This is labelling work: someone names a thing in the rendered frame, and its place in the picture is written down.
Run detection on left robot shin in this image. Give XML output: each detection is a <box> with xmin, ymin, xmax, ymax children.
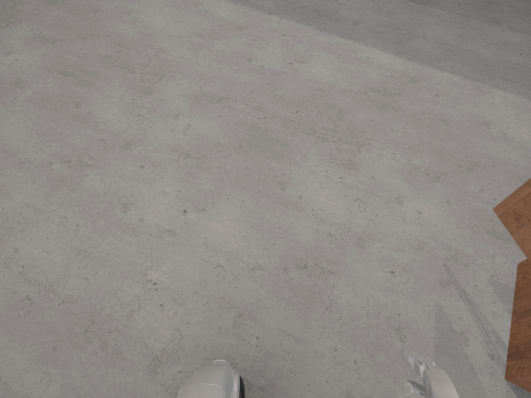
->
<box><xmin>213</xmin><ymin>360</ymin><xmax>232</xmax><ymax>369</ymax></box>

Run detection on right robot hand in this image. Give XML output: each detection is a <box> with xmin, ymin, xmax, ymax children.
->
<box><xmin>398</xmin><ymin>350</ymin><xmax>460</xmax><ymax>398</ymax></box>

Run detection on robot left thigh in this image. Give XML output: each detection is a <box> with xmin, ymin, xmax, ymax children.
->
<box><xmin>176</xmin><ymin>364</ymin><xmax>240</xmax><ymax>398</ymax></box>

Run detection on cupboard door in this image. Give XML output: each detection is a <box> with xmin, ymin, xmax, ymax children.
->
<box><xmin>493</xmin><ymin>178</ymin><xmax>531</xmax><ymax>263</ymax></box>

